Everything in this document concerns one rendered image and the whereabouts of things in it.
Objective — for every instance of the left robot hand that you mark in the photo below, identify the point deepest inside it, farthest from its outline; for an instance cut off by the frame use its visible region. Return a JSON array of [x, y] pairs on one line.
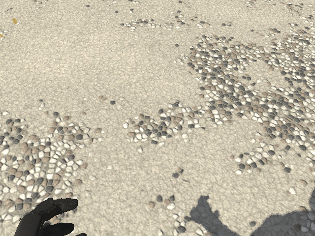
[[32, 224]]

